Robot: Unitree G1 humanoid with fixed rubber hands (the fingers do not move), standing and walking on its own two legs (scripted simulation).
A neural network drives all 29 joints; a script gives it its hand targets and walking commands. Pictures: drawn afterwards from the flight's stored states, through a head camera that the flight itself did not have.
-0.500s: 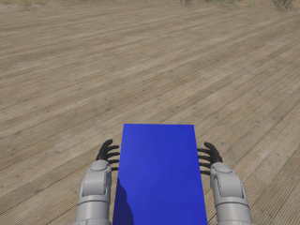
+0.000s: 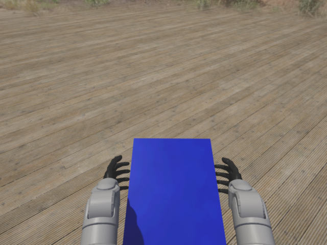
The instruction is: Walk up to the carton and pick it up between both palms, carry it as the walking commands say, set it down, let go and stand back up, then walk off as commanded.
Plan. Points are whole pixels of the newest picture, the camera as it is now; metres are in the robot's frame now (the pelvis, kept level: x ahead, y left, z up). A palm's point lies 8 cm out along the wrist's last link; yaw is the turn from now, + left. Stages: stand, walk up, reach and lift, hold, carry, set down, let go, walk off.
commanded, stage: hold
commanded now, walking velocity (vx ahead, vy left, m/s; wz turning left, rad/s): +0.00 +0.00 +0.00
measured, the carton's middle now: (171, 194) +0.31 +0.00 -0.04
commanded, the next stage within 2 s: carry in 1.12 s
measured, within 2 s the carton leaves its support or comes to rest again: neither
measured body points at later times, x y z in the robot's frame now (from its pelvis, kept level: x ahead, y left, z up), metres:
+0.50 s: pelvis +0.00 +0.01 +0.00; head -0.04 +0.02 +0.45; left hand +0.30 +0.16 +0.04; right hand +0.29 -0.15 +0.04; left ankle +0.04 +0.13 -0.75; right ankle +0.00 -0.12 -0.75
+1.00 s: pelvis +0.00 +0.00 +0.00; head -0.04 +0.01 +0.45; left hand +0.30 +0.16 +0.04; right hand +0.29 -0.15 +0.03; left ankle +0.04 +0.13 -0.75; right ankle +0.00 -0.12 -0.75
